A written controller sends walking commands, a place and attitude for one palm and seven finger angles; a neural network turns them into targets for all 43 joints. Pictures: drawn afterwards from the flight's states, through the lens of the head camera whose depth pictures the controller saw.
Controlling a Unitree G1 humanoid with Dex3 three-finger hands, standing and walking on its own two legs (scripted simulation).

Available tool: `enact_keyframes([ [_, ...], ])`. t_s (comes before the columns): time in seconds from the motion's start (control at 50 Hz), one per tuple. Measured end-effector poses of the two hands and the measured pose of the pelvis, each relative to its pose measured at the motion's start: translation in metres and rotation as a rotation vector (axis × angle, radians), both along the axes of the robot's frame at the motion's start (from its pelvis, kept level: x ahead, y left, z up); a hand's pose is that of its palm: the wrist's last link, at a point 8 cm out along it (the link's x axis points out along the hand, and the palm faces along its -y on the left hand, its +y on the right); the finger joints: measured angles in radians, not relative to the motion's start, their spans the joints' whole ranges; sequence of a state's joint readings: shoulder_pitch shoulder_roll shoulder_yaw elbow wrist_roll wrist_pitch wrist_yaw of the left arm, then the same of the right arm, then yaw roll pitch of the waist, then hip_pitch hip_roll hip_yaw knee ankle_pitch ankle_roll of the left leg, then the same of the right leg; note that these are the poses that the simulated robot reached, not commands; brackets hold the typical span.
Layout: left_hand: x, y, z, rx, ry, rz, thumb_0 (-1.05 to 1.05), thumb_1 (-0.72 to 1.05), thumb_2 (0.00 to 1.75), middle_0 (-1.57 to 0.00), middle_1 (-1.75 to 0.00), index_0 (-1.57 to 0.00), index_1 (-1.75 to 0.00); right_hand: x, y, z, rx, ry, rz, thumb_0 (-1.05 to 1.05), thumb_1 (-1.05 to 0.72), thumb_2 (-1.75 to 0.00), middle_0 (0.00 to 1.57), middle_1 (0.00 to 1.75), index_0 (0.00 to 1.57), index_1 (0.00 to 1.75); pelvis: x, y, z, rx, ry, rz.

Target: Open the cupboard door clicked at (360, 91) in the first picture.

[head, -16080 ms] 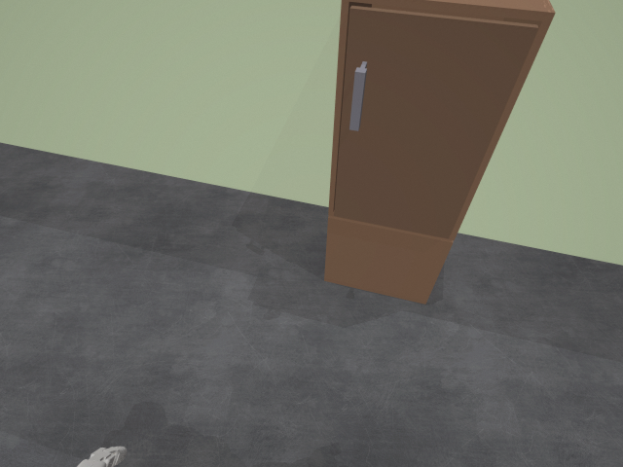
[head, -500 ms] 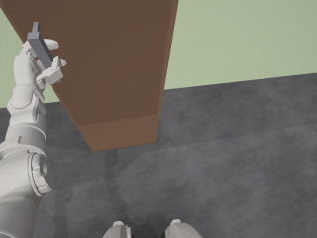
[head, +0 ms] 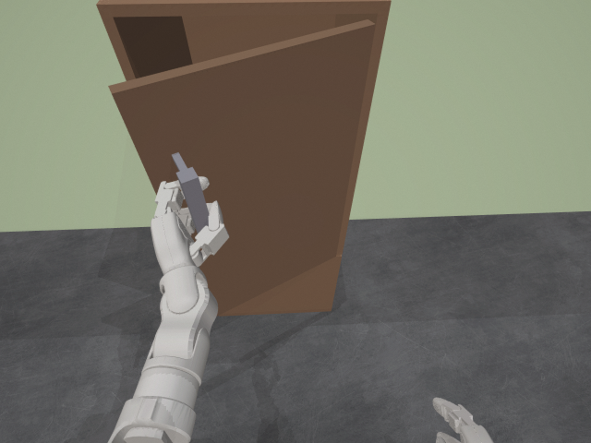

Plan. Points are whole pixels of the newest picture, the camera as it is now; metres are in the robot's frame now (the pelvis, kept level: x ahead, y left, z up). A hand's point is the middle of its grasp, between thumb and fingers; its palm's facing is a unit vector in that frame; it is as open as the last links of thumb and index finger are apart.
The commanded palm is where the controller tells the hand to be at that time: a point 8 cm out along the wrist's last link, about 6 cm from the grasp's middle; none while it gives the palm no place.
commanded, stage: pull the door open along its arc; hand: left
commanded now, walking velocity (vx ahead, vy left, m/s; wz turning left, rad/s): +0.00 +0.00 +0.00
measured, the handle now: (193, 201) +0.43 +0.16 +0.09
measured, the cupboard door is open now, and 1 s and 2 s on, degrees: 27 50 54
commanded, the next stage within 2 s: open thumb and fingers to let go in 0.36 s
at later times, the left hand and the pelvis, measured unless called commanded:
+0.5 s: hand (304, 282) +0.30 +0.00 +0.09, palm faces +0.36 -0.93 -0.06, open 6.1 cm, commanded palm +0.26 +0.06 +0.08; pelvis -0.01 -0.05 +0.01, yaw +3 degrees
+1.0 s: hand (287, 273) +0.31 +0.02 +0.09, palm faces +0.43 -0.90 -0.03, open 12.7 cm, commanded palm +0.27 +0.07 +0.08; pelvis +0.00 -0.06 +0.01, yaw +3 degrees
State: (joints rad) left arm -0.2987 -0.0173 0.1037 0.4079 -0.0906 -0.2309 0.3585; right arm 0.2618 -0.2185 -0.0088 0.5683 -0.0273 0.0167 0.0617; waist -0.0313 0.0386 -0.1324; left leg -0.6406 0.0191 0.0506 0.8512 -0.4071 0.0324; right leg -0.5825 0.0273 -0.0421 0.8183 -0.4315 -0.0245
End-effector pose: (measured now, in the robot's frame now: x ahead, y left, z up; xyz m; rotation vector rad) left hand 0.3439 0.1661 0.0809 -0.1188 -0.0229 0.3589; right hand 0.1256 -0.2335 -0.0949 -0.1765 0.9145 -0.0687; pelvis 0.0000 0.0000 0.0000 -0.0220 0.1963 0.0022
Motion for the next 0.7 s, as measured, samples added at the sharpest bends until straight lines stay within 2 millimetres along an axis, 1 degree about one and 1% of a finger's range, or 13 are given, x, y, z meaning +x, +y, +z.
enact_keyframes([
  [0.08, -0.022, -0.026, 0.003, 0.051, 0.028, 0.079, 0.02, 0.68, 0.76, -0.33, -1.34, -0.35, -1.31, 0.021, 0.009, 0.002, 0.023, -0.054, 0.06, 0.01, -0.9, -0.9, 0.2, 0.3, 0.2, 0.3, -0.005, -0.005, -0.001, 0.007, -0.02, 0.016],
  [0.16, -0.04, -0.05, 0.006, 0.085, 0.055, 0.117, 0.02, 0.69, 0.78, -0.31, -1.33, -0.34, -1.32, 0.03, 0.013, 0.002, 0.039, -0.074, 0.09, 0.01, -0.9, -0.9, 0.2, 0.3, 0.2, 0.3, -0.009, -0.013, -0.001, 0.014, -0.043, 0.029],
  [0.28, -0.063, -0.078, 0.008, 0.125, 0.067, 0.079, 0.02, 0.68, 0.75, -0.32, -1.33, -0.33, -1.33, 0.029, 0.006, 0.005, 0.053, -0.082, 0.09, 0.01, -0.9, -0.9, 0.2, 0.3, 0.2, 0.3, -0.012, -0.028, 0.001, 0.023, -0.078, 0.04],
  [0.38, -0.079, -0.104, 0.01, 0.143, 0.077, -0.004, 0.02, 0.68, 0.72, -0.32, -1.33, -0.34, -1.34, 0.025, -0.008, 0.006, 0.061, -0.09, 0.073, 0.01, -0.9, -0.9, 0.2, 0.3, 0.2, 0.3, -0.012, -0.04, 0.003, 0.031, -0.105, 0.042],
  [0.44, -0.084, -0.117, 0.011, 0.156, 0.086, -0.028, 0.02, 0.68, 0.72, -0.33, -1.33, -0.36, -1.35, 0.025, -0.018, 0.006, 0.056, -0.097, 0.064, 0.01, -0.9, -0.9, 0.2, 0.3, 0.2, 0.3, -0.011, -0.047, 0.005, 0.036, -0.121, 0.046],
  [0.5, -0.084, -0.12, 0.011, 0.152, 0.096, 0.003, 0.02, 0.67, 0.74, -0.34, -1.33, -0.37, -1.35, 0.027, -0.027, 0.005, 0.038, -0.092, 0.069, 0.01, -0.9, -0.9, 0.2, 0.3, 0.2, 0.3, -0.012, -0.054, 0.006, 0.04, -0.13, 0.056],
  [0.6, -0.076, -0.115, 0.012, 0.129, 0.116, 0.076, 0.02, 0.63, 0.76, -0.37, -1.33, -0.39, -1.34, 0.032, -0.037, 0.004, 0.014, -0.076, 0.081, 0.01, -0.9, -0.9, 0.2, 0.3, 0.2, 0.3, -0.014, -0.063, 0.008, 0.048, -0.121, 0.058],
  [0.7, -0.073, -0.108, 0.011, 0.122, 0.104, 0.111, 0.02, 0.5, 0.72, -0.37, -1.32, -0.4, -1.32, 0.038, -0.043, 0.005, 0.015, -0.079, 0.079, 0.01, -0.9, -0.9, 0.2, 0.3, 0.2, 0.3, -0.011, -0.068, 0.008, 0.056, -0.101, 0.05],
])
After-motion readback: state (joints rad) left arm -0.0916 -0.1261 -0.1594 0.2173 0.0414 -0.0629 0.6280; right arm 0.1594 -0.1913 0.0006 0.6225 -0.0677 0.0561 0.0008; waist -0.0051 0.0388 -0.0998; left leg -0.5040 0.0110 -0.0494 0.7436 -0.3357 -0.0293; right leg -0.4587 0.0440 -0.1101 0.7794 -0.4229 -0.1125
